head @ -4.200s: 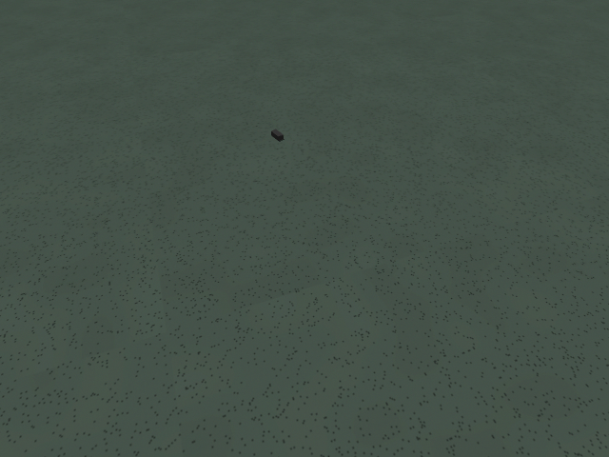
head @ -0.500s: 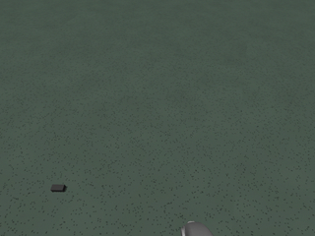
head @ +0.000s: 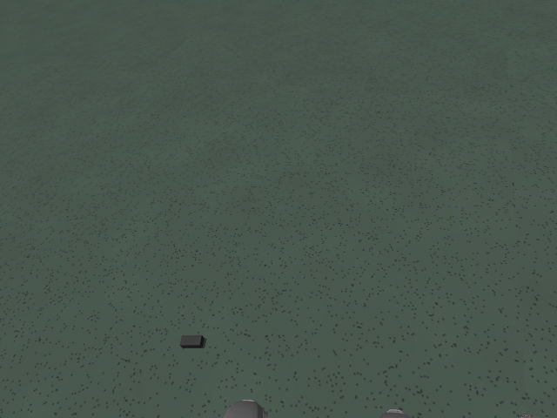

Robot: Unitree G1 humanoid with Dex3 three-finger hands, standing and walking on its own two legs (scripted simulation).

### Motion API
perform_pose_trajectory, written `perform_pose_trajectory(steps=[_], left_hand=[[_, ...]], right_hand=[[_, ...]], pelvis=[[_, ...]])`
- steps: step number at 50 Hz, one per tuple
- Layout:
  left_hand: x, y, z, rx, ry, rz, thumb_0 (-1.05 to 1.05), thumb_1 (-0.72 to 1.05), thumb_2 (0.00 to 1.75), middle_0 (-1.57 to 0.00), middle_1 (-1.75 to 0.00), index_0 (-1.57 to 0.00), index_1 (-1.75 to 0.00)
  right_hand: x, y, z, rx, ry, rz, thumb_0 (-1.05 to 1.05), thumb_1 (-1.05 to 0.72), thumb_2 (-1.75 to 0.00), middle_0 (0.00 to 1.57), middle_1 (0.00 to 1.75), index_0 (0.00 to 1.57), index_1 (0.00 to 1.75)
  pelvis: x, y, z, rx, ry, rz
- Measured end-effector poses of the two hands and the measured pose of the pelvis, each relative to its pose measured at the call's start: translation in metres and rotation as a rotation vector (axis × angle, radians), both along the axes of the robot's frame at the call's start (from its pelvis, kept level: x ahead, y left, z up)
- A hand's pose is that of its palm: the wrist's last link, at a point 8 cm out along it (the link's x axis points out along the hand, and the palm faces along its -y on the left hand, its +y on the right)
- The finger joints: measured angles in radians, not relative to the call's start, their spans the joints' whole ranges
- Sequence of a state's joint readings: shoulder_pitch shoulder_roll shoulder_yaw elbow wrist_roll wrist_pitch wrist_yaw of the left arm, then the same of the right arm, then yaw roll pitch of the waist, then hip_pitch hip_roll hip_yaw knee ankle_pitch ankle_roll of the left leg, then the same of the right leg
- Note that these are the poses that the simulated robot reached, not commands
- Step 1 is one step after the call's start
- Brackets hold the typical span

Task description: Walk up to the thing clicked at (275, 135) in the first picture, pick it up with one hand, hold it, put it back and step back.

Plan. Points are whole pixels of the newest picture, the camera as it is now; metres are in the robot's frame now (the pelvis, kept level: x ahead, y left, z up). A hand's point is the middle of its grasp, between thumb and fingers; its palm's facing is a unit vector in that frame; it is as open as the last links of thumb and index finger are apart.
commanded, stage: walk up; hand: left
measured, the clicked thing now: (192, 341) +0.50 +0.45 -0.72
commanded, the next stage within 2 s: none
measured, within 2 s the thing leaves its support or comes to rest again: neither
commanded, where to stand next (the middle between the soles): +0.10 +0.22 m, yaw -5 degrees
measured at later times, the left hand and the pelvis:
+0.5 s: hand out of the picture +0.10 +0.48 -0.12, palm faces -0.09 -0.85 -0.53, open 7.4 cm; pelvis +0.03 +0.20 +0.00, yaw -3 degrees
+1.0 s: hand out of the picture +0.16 +0.58 -0.15, palm faces -0.08 -0.93 -0.37, open 7.4 cm; pelvis +0.05 +0.30 +0.01, yaw -4 degrees
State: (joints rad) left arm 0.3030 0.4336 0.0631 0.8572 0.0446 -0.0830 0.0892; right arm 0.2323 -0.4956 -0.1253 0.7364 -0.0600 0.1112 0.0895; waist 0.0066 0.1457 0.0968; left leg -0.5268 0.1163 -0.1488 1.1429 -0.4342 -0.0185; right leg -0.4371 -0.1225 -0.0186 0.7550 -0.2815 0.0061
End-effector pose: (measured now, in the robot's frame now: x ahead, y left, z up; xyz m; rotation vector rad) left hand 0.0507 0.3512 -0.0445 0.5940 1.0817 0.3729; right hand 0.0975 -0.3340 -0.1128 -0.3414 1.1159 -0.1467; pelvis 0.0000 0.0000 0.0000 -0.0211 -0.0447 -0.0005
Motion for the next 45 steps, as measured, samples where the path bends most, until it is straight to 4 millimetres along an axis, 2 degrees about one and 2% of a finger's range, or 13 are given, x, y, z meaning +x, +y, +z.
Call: perform_pose_trajectory(steps=[5,7,9,15,20,25,31,35,39,42,45], left_hand=[[-0.004,0.087,-0.024,0.025,0.030,0.007,0.01,0.89,0.89,-0.21,-0.30,-0.22,-0.30],[-0.004,0.118,-0.037,0.034,0.054,0.032,0.01,0.89,0.90,-0.21,-0.30,-0.21,-0.30],[0.000,0.134,-0.044,0.025,0.080,0.056,0.01,0.89,0.90,-0.21,-0.30,-0.21,-0.30],[0.025,0.143,-0.043,-0.084,0.109,0.013,0.01,0.90,0.90,-0.21,-0.30,-0.21,-0.30],[0.042,0.146,-0.039,-0.127,0.119,-0.037,0.01,0.90,0.90,-0.21,-0.30,-0.21,-0.30],[0.050,0.167,-0.035,-0.109,0.081,-0.056,0.01,0.89,0.89,-0.21,-0.30,-0.21,-0.30],[0.056,0.211,-0.018,-0.094,0.000,-0.023,0.01,0.89,0.89,-0.21,-0.30,-0.21,-0.30],[0.069,0.246,-0.025,-0.119,-0.021,-0.043,0.01,0.89,0.90,-0.21,-0.30,-0.21,-0.30],[0.085,0.276,-0.046,-0.162,-0.017,-0.025,0.01,0.89,0.90,-0.21,-0.30,-0.21,-0.30],[0.094,0.283,-0.054,-0.208,0.008,-0.020,0.01,0.90,0.90,-0.20,-0.30,-0.21,-0.30],[0.102,0.284,-0.061,-0.244,0.025,-0.022,0.01,0.90,0.90,-0.20,-0.30,-0.21,-0.30]], right_hand=[[0.003,0.044,0.003,-0.083,-0.001,0.004,0.00,-0.90,-0.90,0.20,0.30,0.20,0.30],[-0.007,0.068,0.005,-0.103,-0.002,-0.004,0.00,-0.91,-0.90,0.20,0.30,0.20,0.30],[-0.021,0.091,0.009,-0.097,0.016,-0.031,0.00,-0.91,-0.90,0.20,0.30,0.20,0.30],[-0.058,0.152,0.025,-0.058,0.119,-0.096,0.00,-0.90,-0.90,0.20,0.30,0.21,0.30],[-0.067,0.183,0.017,-0.036,0.163,-0.116,0.01,-0.90,-0.90,0.21,0.30,0.21,0.30],[-0.050,0.216,-0.007,0.004,0.155,-0.129,0.01,-0.90,-0.90,0.20,0.30,0.21,0.30],[-0.011,0.261,-0.006,0.032,0.085,-0.070,0.01,-0.90,-0.90,0.20,0.30,0.21,0.30],[0.004,0.286,-0.003,0.009,0.013,-0.068,0.00,-0.90,-0.90,0.20,0.30,0.21,0.30],[-0.003,0.310,0.001,-0.057,-0.009,-0.084,0.00,-0.90,-0.90,0.20,0.30,0.21,0.30],[-0.013,0.321,0.014,-0.089,0.021,-0.096,0.00,-0.90,-0.90,0.21,0.30,0.21,0.30],[-0.021,0.320,0.030,-0.134,0.040,-0.106,0.00,-0.90,-0.90,0.21,0.30,0.21,0.30]], pelvis=[[-0.001,0.064,-0.021,-0.006,0.006,0.000],[-0.001,0.086,-0.027,0.022,-0.008,-0.021],[0.004,0.103,-0.023,-0.011,-0.004,-0.018],[0.016,0.139,0.005,-0.014,0.025,-0.013],[0.025,0.171,0.008,0.004,0.031,-0.036],[0.027,0.199,0.000,-0.015,0.005,-0.053],[0.030,0.238,0.006,0.015,-0.002,-0.031],[0.035,0.271,-0.001,0.025,0.002,-0.038],[0.041,0.297,-0.010,0.068,-0.022,-0.059],[0.046,0.302,-0.003,0.028,-0.008,-0.042],[0.047,0.302,0.002,0.023,0.004,-0.058]])
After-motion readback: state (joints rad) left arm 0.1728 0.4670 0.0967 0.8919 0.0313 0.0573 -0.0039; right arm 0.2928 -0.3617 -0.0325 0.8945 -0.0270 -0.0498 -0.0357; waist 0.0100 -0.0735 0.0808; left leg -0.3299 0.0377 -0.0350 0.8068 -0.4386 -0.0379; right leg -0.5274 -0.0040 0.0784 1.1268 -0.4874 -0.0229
